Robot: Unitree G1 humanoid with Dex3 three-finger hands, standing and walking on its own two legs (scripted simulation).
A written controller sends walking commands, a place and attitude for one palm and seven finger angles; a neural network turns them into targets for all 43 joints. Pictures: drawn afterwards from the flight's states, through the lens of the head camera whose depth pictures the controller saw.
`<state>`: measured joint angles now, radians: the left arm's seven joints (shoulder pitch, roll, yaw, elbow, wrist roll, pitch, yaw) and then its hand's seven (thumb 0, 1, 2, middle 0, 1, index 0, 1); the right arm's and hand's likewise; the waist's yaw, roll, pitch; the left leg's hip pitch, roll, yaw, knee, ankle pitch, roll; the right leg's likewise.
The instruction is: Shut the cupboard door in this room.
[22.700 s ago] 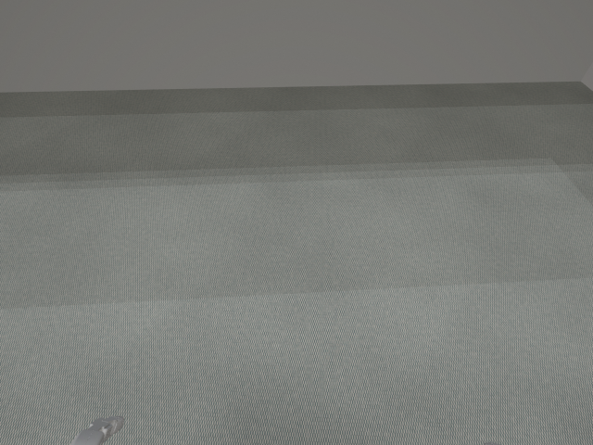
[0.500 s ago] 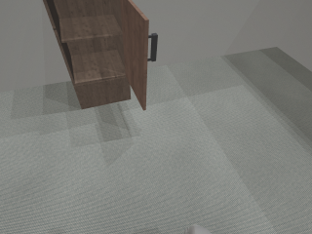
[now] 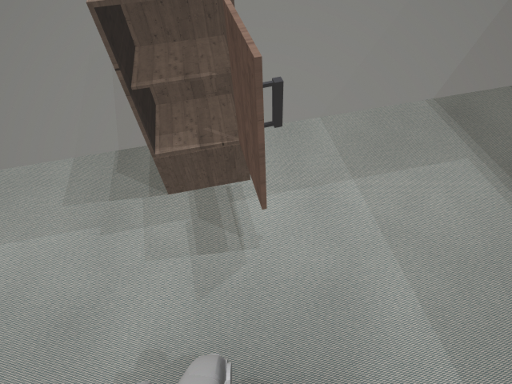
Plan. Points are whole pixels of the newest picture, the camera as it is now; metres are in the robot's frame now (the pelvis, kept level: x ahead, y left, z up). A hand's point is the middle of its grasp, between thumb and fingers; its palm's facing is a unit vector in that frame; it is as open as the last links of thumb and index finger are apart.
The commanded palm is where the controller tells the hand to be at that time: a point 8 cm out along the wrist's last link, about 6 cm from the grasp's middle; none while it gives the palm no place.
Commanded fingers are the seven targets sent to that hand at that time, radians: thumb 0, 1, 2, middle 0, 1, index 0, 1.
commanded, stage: stand and wait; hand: left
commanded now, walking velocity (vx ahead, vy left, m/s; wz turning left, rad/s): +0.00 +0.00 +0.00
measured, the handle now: (270, 105) +0.81 -0.01 -0.05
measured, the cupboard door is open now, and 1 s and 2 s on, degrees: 93 93 93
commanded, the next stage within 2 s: turn or walk to find it in 0.22 s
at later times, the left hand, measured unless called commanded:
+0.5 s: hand out of the picture +0.08 +0.21 -0.17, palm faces +0.07 -0.98 -0.17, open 7.4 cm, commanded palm none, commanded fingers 0.00 0.90 0.90 -0.20 -0.30 -0.20 -0.30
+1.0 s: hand out of the picture +0.10 +0.15 -0.17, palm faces +0.13 -0.98 -0.17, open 7.3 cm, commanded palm none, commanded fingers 0.00 0.90 0.90 -0.20 -0.30 -0.20 -0.30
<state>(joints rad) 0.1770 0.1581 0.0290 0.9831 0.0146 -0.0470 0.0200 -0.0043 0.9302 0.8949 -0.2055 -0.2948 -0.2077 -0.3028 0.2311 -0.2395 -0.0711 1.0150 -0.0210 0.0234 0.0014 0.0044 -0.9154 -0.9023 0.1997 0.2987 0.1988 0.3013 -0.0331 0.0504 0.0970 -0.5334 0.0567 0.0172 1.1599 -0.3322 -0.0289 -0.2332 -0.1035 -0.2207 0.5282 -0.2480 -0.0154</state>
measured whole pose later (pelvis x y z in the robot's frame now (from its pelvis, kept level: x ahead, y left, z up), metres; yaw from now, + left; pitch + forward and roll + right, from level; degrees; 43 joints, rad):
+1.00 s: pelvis +0.13 -0.01 +0.00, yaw +4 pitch -1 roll +0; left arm 0.28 0.12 0.00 1.15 0.00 -0.01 0.03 0.01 0.92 0.90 -0.20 -0.29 -0.20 -0.30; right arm 0.28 -0.12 -0.02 1.17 -0.02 0.00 -0.04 0.00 -0.91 -0.90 0.20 0.30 0.20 0.30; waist 0.01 0.02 0.05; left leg -0.18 0.07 0.03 0.48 -0.27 -0.04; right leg -0.18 -0.01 -0.14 0.48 -0.28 -0.04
